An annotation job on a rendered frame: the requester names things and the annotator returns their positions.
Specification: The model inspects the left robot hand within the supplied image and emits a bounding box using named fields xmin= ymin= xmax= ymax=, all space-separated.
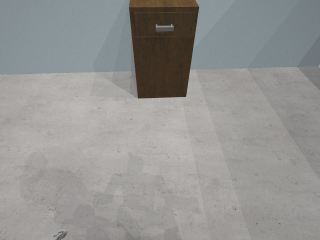
xmin=42 ymin=229 xmax=68 ymax=240

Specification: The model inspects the handle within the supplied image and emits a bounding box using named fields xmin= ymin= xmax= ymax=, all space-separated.
xmin=155 ymin=24 xmax=174 ymax=32

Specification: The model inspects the drawer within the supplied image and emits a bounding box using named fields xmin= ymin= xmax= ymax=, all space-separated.
xmin=133 ymin=11 xmax=195 ymax=37

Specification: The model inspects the cabinet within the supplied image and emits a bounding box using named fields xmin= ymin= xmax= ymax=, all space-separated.
xmin=129 ymin=0 xmax=199 ymax=99

